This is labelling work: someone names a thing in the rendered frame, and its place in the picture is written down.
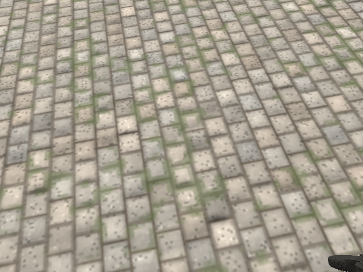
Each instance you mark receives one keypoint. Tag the robot right hand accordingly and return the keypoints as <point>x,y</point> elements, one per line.
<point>346,263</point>

